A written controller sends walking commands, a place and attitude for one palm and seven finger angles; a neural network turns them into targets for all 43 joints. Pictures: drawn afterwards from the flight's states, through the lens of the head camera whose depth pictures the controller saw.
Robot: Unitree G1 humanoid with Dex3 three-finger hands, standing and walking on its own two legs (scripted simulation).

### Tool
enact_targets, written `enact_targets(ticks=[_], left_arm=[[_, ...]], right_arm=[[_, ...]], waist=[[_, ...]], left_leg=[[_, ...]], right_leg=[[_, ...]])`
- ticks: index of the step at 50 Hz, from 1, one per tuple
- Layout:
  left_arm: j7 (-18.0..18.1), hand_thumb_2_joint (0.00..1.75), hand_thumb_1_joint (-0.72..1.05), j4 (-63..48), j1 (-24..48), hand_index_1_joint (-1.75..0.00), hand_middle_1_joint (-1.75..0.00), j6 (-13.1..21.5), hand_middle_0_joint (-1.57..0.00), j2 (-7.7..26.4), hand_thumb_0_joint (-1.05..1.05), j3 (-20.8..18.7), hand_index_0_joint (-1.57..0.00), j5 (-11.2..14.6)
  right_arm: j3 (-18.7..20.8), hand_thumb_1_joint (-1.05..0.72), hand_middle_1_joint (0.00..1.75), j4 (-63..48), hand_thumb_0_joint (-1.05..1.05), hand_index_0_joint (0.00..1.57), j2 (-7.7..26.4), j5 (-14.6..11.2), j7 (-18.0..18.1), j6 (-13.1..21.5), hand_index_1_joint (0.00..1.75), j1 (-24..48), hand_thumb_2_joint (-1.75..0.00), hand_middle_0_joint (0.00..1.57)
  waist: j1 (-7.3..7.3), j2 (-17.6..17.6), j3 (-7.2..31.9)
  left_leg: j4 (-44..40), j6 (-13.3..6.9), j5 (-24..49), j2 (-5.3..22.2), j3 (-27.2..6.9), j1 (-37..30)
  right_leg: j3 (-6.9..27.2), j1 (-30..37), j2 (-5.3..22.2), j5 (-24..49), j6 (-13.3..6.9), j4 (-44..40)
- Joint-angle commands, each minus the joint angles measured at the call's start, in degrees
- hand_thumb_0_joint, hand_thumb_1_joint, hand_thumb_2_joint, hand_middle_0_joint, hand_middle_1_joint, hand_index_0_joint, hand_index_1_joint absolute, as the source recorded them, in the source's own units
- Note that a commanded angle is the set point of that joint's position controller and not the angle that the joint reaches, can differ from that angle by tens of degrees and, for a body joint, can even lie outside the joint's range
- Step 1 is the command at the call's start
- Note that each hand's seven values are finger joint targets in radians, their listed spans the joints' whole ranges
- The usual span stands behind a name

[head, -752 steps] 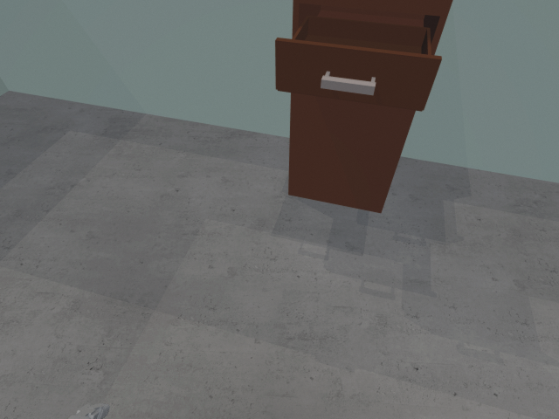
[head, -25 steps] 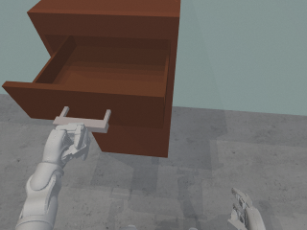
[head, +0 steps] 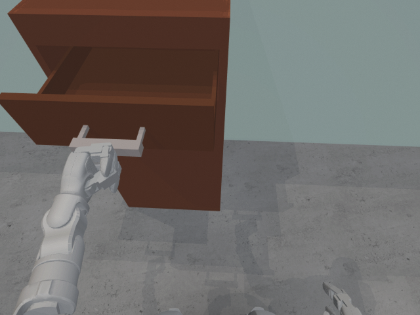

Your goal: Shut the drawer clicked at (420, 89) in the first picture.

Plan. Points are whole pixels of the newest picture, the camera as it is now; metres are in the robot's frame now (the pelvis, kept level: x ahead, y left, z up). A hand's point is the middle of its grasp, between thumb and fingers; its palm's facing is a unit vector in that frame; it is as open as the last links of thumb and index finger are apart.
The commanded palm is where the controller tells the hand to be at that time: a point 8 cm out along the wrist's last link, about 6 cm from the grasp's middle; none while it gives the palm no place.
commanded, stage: push the drawer shut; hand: left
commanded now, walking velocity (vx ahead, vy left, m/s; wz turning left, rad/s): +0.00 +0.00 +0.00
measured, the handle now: (110, 138) +0.44 +0.22 +0.07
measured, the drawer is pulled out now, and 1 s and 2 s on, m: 0.18 0.07 0.00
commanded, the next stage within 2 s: pull the fist back off the drawer in 1.80 s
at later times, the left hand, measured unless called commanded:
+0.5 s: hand (123, 148) +0.41 +0.19 +0.07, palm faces -0.03 -1.00 -0.05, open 3.1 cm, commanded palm +0.41 +0.24 +0.07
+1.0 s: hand (130, 127) +0.47 +0.19 +0.07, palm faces -0.03 -1.00 -0.04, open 3.2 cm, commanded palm +0.47 +0.23 +0.07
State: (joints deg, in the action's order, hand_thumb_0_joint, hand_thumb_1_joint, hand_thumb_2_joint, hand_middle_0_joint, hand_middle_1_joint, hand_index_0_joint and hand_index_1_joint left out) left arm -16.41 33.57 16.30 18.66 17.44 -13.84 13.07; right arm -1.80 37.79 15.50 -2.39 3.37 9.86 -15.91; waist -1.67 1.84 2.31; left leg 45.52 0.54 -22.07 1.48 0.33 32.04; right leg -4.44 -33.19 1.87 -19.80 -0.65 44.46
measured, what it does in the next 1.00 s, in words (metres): stands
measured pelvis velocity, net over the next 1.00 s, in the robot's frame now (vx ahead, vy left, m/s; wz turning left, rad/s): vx -0.01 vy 0.01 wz -0.02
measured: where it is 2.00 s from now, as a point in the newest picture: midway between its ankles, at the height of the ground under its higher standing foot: outside the picture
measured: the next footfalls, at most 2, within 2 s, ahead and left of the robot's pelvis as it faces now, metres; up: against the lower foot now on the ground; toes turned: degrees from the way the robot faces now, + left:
none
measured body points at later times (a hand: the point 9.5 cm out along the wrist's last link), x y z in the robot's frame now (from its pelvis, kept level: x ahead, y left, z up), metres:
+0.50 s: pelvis +0.00 +0.00 +0.00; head +0.07 +0.00 +0.44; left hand +0.41 +0.24 +0.07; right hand +0.09 -0.26 -0.12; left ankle +0.01 +0.12 -0.71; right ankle +0.02 -0.11 -0.71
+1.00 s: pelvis -0.01 +0.01 -0.02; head +0.09 +0.01 +0.42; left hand +0.47 +0.24 +0.08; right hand +0.03 -0.26 -0.13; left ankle +0.01 +0.12 -0.71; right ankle +0.02 -0.11 -0.71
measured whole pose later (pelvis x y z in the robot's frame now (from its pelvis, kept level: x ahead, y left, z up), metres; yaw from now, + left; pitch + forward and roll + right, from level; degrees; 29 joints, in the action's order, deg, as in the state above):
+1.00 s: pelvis -0.01 +0.01 -0.02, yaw -1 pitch +16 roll -1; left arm -15.7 64.3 46.5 21.9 25.8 -19.6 7.4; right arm -2.1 38.6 15.7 -0.9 1.4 3.3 -20.2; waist -6.6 1.3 3.7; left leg 51.4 0.1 -23.3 2.4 0.4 43.7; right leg -4.1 -44.3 1.1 -19.7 -0.6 48.5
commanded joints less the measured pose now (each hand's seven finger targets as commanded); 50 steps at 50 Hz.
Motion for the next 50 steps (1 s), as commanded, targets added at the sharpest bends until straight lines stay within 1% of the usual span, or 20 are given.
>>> enact_targets(ticks=[1,3,6,8,10,12,13,15,16,18,20,23,30,34,36,40,41,43,49,50], left_arm=[[0.90,0.90,0.90,-11.15,25.67,-1.60,-1.60,4.07,-1.40,10.38,0.00,-2.87,-1.40,0.93],[1.07,0.90,0.90,-8.95,27.65,-1.60,-1.60,4.06,-1.40,10.63,0.00,-2.52,-1.40,0.59],[1.03,0.90,0.90,-7.74,31.29,-1.60,-1.60,4.50,-1.40,10.02,0.00,-1.71,-1.40,0.24],[1.32,0.90,0.90,-6.63,31.97,-1.60,-1.60,4.81,-1.40,12.75,0.00,-3.79,-1.40,-0.16],[1.15,0.90,0.90,-5.52,33.70,-1.60,-1.60,4.92,-1.40,10.47,0.00,-1.92,-1.40,-0.28],[1.36,0.90,0.90,-3.57,35.50,-1.60,-1.60,4.89,-1.40,10.88,0.00,-2.06,-1.40,-0.41],[1.35,0.90,0.90,-2.26,37.08,-1.60,-1.60,5.00,-1.40,11.81,0.00,-2.53,-1.40,-0.59],[1.20,0.90,0.90,-0.54,38.78,-1.60,-1.60,5.30,-1.40,13.55,0.00,-4.01,-1.40,-0.82],[0.93,0.90,0.90,-0.75,40.26,-1.60,-1.60,5.49,-1.40,11.86,0.00,-2.34,-1.40,-0.92],[1.11,0.90,0.90,0.58,39.86,-1.60,-1.60,5.73,-1.40,14.51,0.00,-4.52,-1.40,-1.21],[0.85,0.90,0.90,1.23,40.46,-1.60,-1.60,5.74,-1.40,14.22,0.00,-4.76,-1.40,-0.97],[0.67,0.90,0.90,4.78,41.35,-1.60,-1.60,5.95,-1.40,17.47,0.00,-7.17,-1.40,-1.07],[0.03,0.90,0.90,6.70,47.57,-1.60,-1.60,7.09,-1.40,16.12,0.00,-5.67,-1.40,-1.53],[0.35,0.90,0.90,10.34,50.76,-1.60,-1.60,7.06,-1.40,17.93,0.00,-6.62,-1.40,-2.16],[0.53,0.90,0.90,10.70,53.75,-1.60,-1.60,7.24,-1.40,16.32,0.00,-4.97,-1.40,-2.68],[1.32,0.90,0.90,12.81,58.10,-1.60,-1.60,7.45,-1.40,18.19,0.00,-5.67,-1.40,-3.72],[1.37,0.90,0.90,12.38,59.04,-1.60,-1.60,7.55,-1.40,16.85,0.00,-4.71,-1.40,-3.69],[1.64,0.90,0.90,15.66,58.13,-1.60,-1.60,7.13,-1.40,20.81,0.00,-7.79,-1.40,-4.10],[1.31,0.90,0.90,17.23,62.48,-1.60,-1.60,7.35,-1.40,20.91,0.00,-7.37,-1.40,-4.80],[1.41,0.90,0.90,17.28,62.98,-1.60,-1.60,7.45,-1.40,23.02,0.00,-8.61,-1.40,-5.10]], right_arm=[[2.80,-0.90,0.30,-6.73,0.00,0.20,7.33,0.09,0.53,1.82,0.30,-0.03,-0.90,0.20],[2.74,-0.90,0.30,-6.45,0.00,0.20,7.64,0.10,0.54,1.37,0.30,-0.62,-0.90,0.20],[2.82,-0.90,0.30,-6.12,0.00,0.20,7.53,0.17,0.35,0.82,0.30,-1.09,-0.90,0.20],[3.00,-0.90,0.30,-5.85,0.00,0.20,7.83,0.31,0.32,0.38,0.30,-1.85,-0.90,0.20],[2.86,-0.90,0.30,-5.80,0.00,0.20,7.46,0.28,0.12,0.01,0.30,-2.01,-0.90,0.20],[2.77,-0.90,0.30,-5.62,0.00,0.20,7.63,0.29,0.04,-0.41,0.30,-2.26,-0.90,0.20],[2.69,-0.90,0.30,-5.49,0.00,0.20,7.69,0.39,0.04,-0.63,0.30,-2.54,-0.90,0.20],[2.81,-0.90,0.30,-5.26,0.00,0.20,7.90,0.36,0.10,-1.04,0.30,-2.91,-0.90,0.20],[2.70,-0.90,0.30,-5.41,0.00,0.20,7.59,0.33,-0.04,-1.13,0.30,-2.81,-0.90,0.20],[2.88,-0.90,0.30,-5.27,0.00,0.20,7.99,0.60,-0.09,-1.51,0.30,-3.69,-0.90,0.20],[2.80,-0.90,0.30,-5.39,0.00,0.20,7.79,0.61,-0.33,-1.81,0.30,-3.88,-0.90,0.20],[2.67,-0.90,0.30,-5.19,0.00,0.20,8.30,0.70,-0.19,-2.54,0.30,-4.45,-0.90,0.20],[2.99,-0.90,0.30,-4.86,0.00,0.20,8.10,0.73,-0.54,-3.29,0.30,-5.87,-0.90,0.20],[3.02,-0.90,0.30,-4.10,0.00,0.20,8.69,0.86,-0.63,-3.91,0.30,-7.26,-0.90,0.20],[2.97,-0.90,0.30,-3.92,0.00,0.20,8.50,0.93,-0.71,-3.99,0.30,-7.45,-0.90,0.20],[3.09,-0.90,0.30,-3.03,0.00,0.20,8.94,1.18,-0.80,-4.41,0.30,-8.87,-0.90,0.20],[3.17,-0.90,0.30,-3.01,0.00,0.20,8.87,1.27,-0.91,-4.41,0.30,-9.14,-0.90,0.20],[3.06,-0.90,0.30,-2.72,0.00,0.20,9.45,1.48,-0.87,-4.78,0.30,-10.01,-0.90,0.20],[2.89,-0.90,0.30,-2.89,0.00,0.20,9.37,1.80,-1.29,-5.31,0.30,-11.18,-0.90,0.20],[2.90,-0.90,0.30,-2.86,0.00,0.20,9.63,1.89,-1.26,-5.44,0.30,-11.64,-0.90,0.20]], waist=[[-2.54,0.72,17.40],[-3.33,-1.20,16.33],[-3.54,-0.12,17.67],[-3.39,-0.58,18.57],[-3.80,0.38,18.98],[-3.96,0.33,18.19],[-4.27,-1.45,17.56],[-4.09,-1.25,18.50],[-4.42,1.13,19.11],[-3.97,-0.37,20.88],[-3.79,1.56,21.61],[-3.88,-1.97,20.05],[-5.05,2.60,22.47],[-5.89,0.17,21.41],[-6.44,2.88,21.91],[-7.52,1.82,23.01],[-7.95,2.34,24.13],[-7.64,1.15,23.83],[-8.63,3.29,25.37],[-8.29,2.99,25.86]], left_leg=[[-6.69,-1.14,8.01,-1.58,-0.65,-5.79],[-6.49,-1.32,7.78,-1.34,-1.03,-5.34],[-6.37,-1.24,7.61,-1.51,-0.84,-5.68],[-5.89,-1.37,8.82,-1.43,-0.95,-5.78],[-5.78,-1.28,9.74,-1.47,-0.85,-6.22],[-5.65,-1.18,8.88,-1.47,-0.94,-5.41],[-5.59,-1.42,7.93,-1.40,-1.02,-4.29],[-5.44,-1.38,7.65,-1.46,-0.92,-3.84],[-5.40,-1.35,7.81,-1.56,-0.77,-4.86],[-4.81,-1.48,9.72,-1.38,-1.11,-4.96],[-4.59,-1.32,10.30,-1.53,-0.56,-4.62],[-4.46,-1.55,8.85,-1.37,-0.63,-1.59],[-3.58,-1.50,9.61,-1.30,-0.67,-3.86],[-3.21,-1.69,8.23,-1.10,-0.96,-1.73],[-3.04,-1.62,7.79,-1.19,-1.13,-2.45],[-2.27,-1.77,7.52,-0.99,-1.65,-2.05],[-2.03,-1.85,7.97,-1.09,-1.54,-2.79],[-1.54,-1.99,7.41,-0.97,-1.45,-0.93],[-0.66,-1.99,7.75,-0.90,-1.55,-0.74],[-0.48,-1.98,8.20,-0.86,-1.71,0.01]], right_leg=[[3.46,9.32,-1.43,8.86,0.01,-6.04],[3.13,8.16,-1.72,8.41,0.02,-5.91],[3.40,8.07,-1.58,8.70,0.07,-5.90],[3.44,8.55,-1.80,9.75,0.01,-5.46],[3.28,8.03,-1.82,11.10,-0.07,-5.12],[3.32,7.34,-1.80,10.28,-0.11,-5.17],[3.39,7.25,-1.93,9.29,0.03,-5.22],[3.63,7.54,-1.86,9.23,0.02,-5.05],[3.62,6.83,-1.85,9.39,-0.08,-4.96],[3.52,7.77,-2.06,11.12,-0.20,-4.24],[3.83,8.43,-1.93,12.38,-0.16,-4.23],[4.01,8.79,-2.08,11.23,-0.05,-4.26],[3.83,5.52,-2.41,11.31,-0.24,-3.51],[3.73,4.06,-2.65,9.86,-0.11,-3.30],[3.64,2.45,-2.62,8.95,-0.24,-3.01],[3.45,0.85,-2.80,8.14,-0.11,-2.57],[3.58,0.70,-2.86,8.51,-0.03,-2.63],[3.76,0.98,-3.03,8.13,-0.09,-2.53],[3.79,-0.62,-3.33,8.03,-0.07,-1.85],[3.92,0.00,-3.27,8.50,-0.14,-1.60]])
